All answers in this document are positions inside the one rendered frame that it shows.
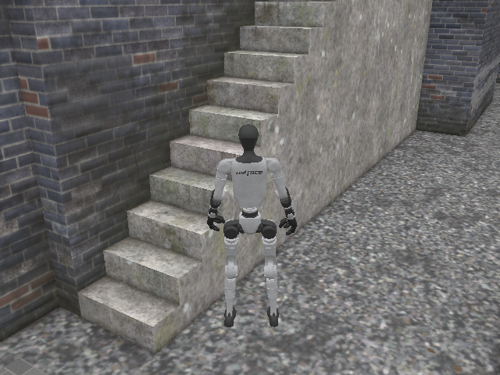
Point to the stairs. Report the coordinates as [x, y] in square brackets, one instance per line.
[332, 86]

